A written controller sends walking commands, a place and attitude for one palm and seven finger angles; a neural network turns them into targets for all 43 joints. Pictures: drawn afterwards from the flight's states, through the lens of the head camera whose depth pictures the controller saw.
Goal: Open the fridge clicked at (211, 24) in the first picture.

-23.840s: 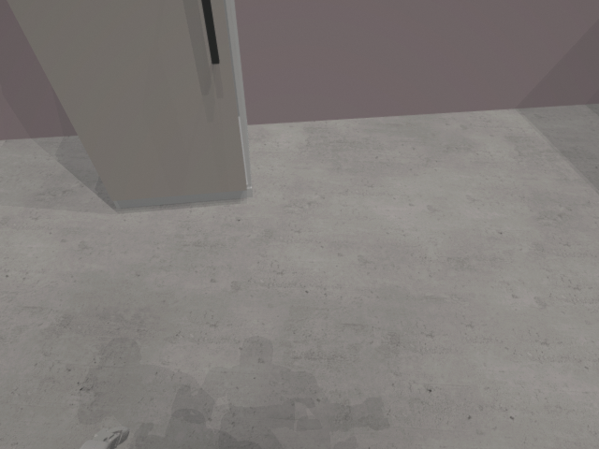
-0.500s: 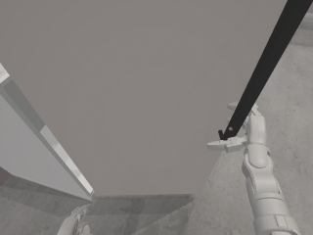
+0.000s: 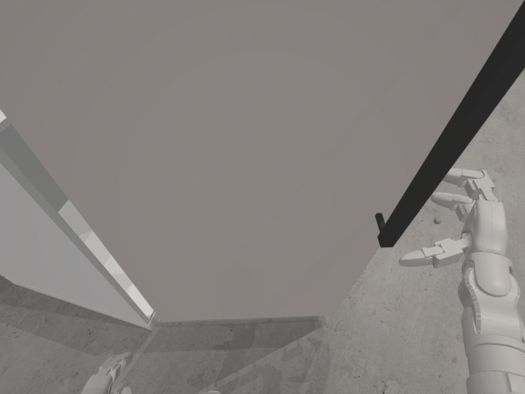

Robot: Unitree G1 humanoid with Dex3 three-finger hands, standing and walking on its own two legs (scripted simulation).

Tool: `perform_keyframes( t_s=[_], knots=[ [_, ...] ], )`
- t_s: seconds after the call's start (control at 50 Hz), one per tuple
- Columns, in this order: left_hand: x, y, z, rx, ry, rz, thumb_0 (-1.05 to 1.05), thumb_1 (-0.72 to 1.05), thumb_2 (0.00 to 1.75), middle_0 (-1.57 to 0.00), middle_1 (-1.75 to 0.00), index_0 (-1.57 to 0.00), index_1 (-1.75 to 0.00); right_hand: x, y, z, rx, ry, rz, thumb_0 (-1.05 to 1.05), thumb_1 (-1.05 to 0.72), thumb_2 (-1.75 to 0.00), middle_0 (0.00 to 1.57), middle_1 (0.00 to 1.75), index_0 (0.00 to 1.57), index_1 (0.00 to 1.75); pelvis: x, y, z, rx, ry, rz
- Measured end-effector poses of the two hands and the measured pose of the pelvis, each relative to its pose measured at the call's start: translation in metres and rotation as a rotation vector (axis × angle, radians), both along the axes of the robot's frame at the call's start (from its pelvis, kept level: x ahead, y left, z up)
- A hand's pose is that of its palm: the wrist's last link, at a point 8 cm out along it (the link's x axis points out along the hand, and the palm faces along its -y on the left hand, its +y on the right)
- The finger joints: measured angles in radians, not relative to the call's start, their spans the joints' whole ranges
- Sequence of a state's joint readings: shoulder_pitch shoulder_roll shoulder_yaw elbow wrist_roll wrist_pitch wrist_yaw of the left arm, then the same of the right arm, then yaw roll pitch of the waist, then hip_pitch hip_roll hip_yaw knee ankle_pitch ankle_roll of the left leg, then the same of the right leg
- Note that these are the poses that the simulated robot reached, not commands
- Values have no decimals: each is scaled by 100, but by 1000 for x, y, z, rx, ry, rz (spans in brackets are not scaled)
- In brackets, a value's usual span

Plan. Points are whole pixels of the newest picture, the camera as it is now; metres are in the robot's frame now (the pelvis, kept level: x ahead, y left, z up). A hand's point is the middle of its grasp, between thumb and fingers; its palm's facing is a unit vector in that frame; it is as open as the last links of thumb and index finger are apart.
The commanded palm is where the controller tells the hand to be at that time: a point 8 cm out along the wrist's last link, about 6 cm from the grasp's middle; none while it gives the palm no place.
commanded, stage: slip the hand off the handle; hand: right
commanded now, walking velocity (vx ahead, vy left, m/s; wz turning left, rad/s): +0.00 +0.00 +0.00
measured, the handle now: (442, 133) +0.42 -0.19 +0.21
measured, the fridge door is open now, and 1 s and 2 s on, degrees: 71 71 71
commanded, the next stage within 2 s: draw the hand back to the body in 1.02 s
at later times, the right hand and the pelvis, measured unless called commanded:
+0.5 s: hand (468, 232) +0.36 -0.27 +0.08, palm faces +0.17 +0.96 -0.23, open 14.7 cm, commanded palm +0.30 -0.31 +0.09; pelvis +0.00 -0.01 +0.00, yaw +0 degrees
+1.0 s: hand (490, 304) +0.25 -0.26 +0.08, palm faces +0.22 +0.95 -0.23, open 14.7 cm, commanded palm +0.21 -0.31 +0.09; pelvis -0.01 -0.01 +0.00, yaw -1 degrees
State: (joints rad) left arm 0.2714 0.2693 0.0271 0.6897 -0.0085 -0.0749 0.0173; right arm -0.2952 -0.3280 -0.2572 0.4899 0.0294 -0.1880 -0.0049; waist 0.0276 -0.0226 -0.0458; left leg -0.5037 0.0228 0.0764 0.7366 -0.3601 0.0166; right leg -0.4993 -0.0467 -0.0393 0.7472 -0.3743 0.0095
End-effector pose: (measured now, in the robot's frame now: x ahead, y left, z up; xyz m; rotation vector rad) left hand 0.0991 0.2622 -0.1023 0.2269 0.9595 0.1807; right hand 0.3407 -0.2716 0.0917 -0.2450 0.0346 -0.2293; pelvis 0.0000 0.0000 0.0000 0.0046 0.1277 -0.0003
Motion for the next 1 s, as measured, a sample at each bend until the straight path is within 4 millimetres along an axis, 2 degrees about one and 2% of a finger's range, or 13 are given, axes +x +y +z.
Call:
perform_keyframes(
  t_s=[0.18, 0.36, 0.46, 0.56, 0.66, 0.8, 0.9, 1.0],
  knots=[
    [3, 3, 2, 16, -14, -4, 1, 91, 90, -20, -30, -20, -29, -8, -29, -4, 18, 20, -23, -1, 55, -20, 25, 115, 25, 115, -3, 2, -2, 1, 6, -2],
    [-9, -5, -4, 20, 23, -2, 1, 91, 90, -20, -30, -20, -29, -5, -54, -2, 20, 16, -8, -1, 55, -20, 25, 115, 25, 115, -6, -4, -5, 11, 22, -7],
    [-16, -13, -5, 4, 28, 11, 1, 91, 90, -20, -30, -20, -30, -7, -48, -1, 13, 5, 39, -1, 55, -20, 25, 115, 25, 115, -4, -11, -5, 14, 26, 1],
    [-14, -21, -2, -11, 3, 18, 1, 91, 90, -20, -30, -20, -30, -24, -40, -7, 21, 2, 50, -1, 55, -20, 25, 115, 25, 115, 0, -16, -3, 12, 15, 11],
    [0, -29, 4, -14, -48, -1, 1, 91, 90, -20, -30, -20, -30, -54, -44, -10, 14, 4, 12, -1, 55, -20, 25, 115, 25, 115, 2, -18, -2, 13, -6, 13],
    [34, -38, 12, -7, -145, -74, 1, 91, 90, -20, -30, -20, -30, -94, -48, -4, 3, -22, -8, -2, 55, -20, 25, 115, 25, 115, -3, -18, -2, 19, -36, -8],
    [57, -45, 19, -7, -223, -121, 1, 91, 90, -20, -30, -20, -30, -110, -43, -3, 13, -13, -1, -1, 55, -20, 25, 115, 25, 115, -9, -16, -2, 17, -52, -22],
    [70, -48, 26, -15, -282, -149, 1, 91, 90, -20, -30, -20, -30, -122, -37, -3, 13, -5, 5, -1, 55, -20, 25, 115, 25, 115, -13, -12, -2, 12, -61, -23]
  ],
)
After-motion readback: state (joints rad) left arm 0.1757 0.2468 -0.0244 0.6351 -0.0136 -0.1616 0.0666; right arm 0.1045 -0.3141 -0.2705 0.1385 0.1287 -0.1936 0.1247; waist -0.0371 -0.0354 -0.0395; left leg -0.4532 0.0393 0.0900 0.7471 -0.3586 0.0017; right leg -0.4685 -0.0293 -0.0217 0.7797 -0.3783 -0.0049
